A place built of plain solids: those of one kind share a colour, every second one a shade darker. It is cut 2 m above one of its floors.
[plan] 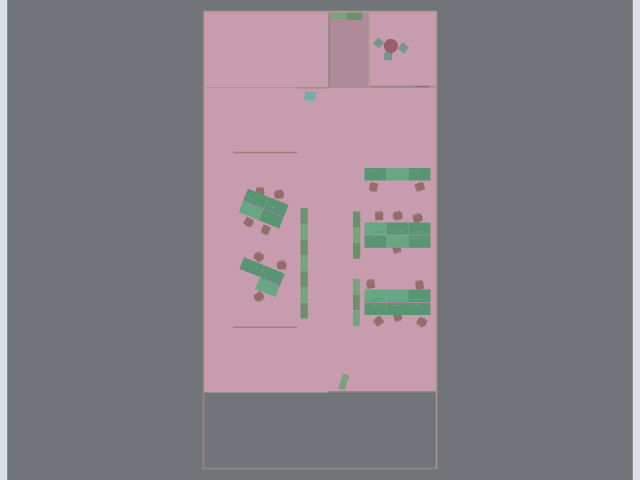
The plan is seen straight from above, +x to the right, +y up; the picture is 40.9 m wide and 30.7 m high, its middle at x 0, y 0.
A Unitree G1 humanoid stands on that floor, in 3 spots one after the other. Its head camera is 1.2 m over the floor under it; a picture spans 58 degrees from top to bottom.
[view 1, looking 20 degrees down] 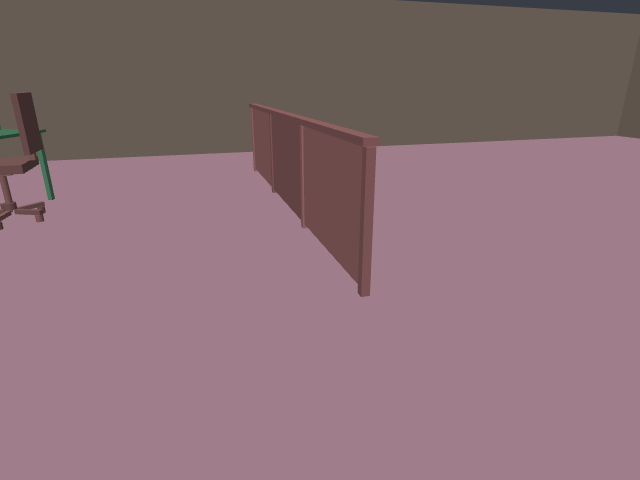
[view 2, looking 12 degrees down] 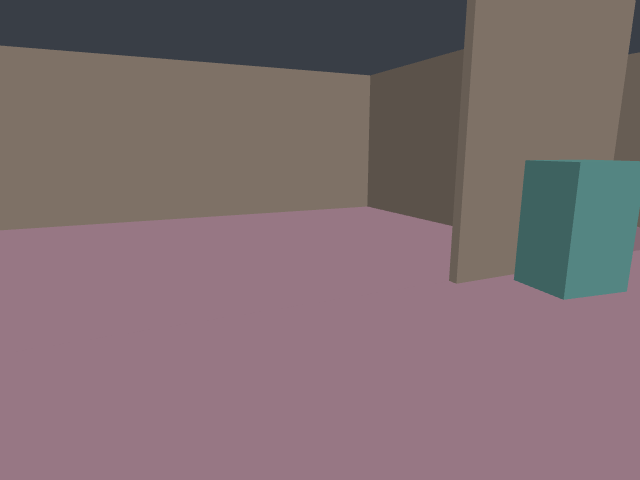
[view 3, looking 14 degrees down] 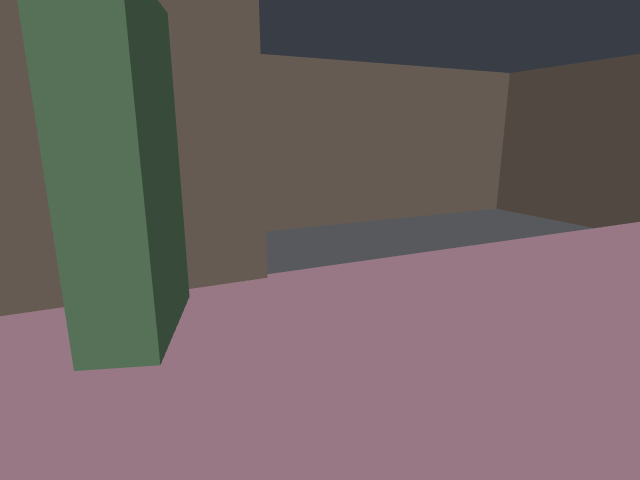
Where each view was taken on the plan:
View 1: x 0.66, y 4.67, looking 163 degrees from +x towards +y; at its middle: guard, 3.35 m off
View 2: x -4.18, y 6.80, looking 65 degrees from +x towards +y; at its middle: floor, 5.78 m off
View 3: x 1.57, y -6.32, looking -115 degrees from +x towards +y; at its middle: ground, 8.09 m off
